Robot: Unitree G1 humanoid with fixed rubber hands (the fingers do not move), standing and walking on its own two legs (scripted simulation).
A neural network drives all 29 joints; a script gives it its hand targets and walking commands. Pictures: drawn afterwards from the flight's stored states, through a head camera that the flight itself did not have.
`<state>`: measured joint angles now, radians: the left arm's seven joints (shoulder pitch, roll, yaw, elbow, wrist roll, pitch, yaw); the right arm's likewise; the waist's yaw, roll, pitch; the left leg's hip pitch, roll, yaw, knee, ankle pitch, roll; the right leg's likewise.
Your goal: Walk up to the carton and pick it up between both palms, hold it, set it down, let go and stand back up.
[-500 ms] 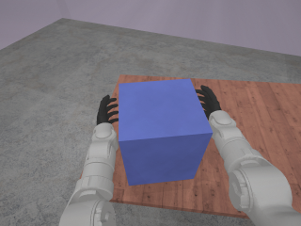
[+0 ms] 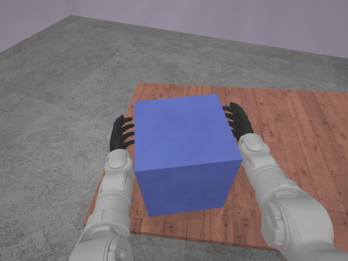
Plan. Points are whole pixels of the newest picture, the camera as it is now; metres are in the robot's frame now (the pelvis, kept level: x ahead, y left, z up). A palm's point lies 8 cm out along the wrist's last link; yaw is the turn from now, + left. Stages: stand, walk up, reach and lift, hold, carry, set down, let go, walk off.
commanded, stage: set down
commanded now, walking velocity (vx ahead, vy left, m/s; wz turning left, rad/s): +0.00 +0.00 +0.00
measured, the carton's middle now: (181, 158) +0.40 +0.03 +0.00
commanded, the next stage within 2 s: none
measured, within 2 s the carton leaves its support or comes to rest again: neither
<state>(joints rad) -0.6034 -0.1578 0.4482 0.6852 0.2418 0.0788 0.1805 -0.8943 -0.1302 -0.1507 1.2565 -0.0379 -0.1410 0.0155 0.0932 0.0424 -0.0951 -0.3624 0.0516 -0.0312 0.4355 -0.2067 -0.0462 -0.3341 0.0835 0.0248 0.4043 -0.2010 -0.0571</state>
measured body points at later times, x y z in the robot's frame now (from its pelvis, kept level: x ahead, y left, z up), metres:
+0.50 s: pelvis +0.00 +0.00 +0.00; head +0.03 -0.02 +0.45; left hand +0.37 +0.19 +0.07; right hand +0.44 -0.12 +0.07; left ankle +0.00 +0.15 -0.74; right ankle -0.01 -0.08 -0.74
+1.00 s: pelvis +0.00 +0.00 +0.00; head +0.05 -0.02 +0.45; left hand +0.37 +0.19 +0.04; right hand +0.46 -0.16 +0.06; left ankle +0.00 +0.15 -0.74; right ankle -0.01 -0.08 -0.74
